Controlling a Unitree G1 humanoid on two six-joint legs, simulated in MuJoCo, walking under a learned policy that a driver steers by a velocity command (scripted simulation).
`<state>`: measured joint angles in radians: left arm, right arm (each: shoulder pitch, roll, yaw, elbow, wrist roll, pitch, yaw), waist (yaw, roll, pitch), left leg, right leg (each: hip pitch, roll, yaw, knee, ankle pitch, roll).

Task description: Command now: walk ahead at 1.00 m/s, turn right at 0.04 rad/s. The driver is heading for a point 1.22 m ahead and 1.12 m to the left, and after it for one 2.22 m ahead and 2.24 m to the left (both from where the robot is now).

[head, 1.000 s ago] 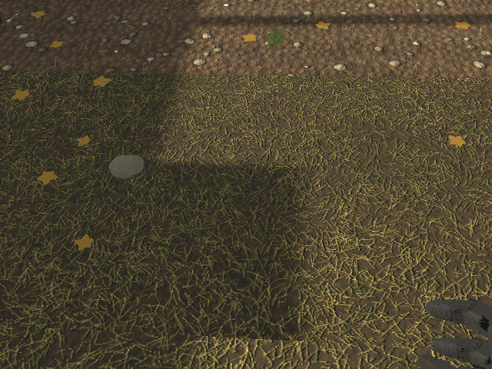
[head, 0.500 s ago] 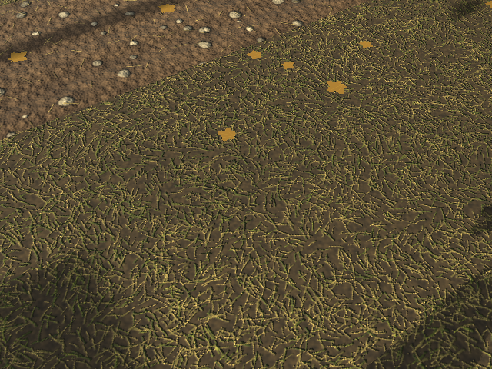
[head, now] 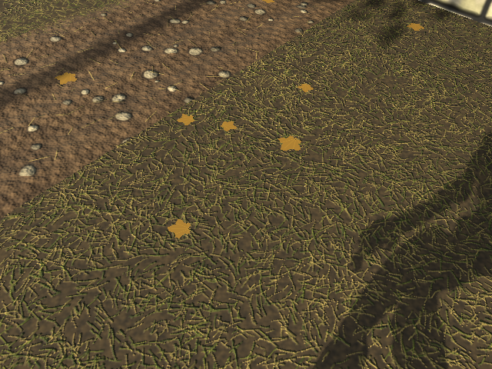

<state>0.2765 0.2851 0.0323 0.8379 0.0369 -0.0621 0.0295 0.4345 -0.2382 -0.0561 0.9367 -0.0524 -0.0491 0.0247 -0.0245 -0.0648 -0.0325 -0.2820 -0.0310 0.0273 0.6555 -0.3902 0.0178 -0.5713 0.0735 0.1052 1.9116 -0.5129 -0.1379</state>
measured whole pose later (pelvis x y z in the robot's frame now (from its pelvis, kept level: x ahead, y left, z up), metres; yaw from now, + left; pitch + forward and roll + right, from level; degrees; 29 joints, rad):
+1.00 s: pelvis +0.87 +0.29 +0.01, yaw +47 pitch +2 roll +0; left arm -0.03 0.25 -0.02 0.56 0.03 -0.06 -0.02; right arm 0.46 -0.32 -0.07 0.82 0.00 -0.05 0.02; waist -0.11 0.01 0.04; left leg 0.03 -0.18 -0.21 0.31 -0.34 0.15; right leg -0.72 -0.12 0.09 0.69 -0.01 0.05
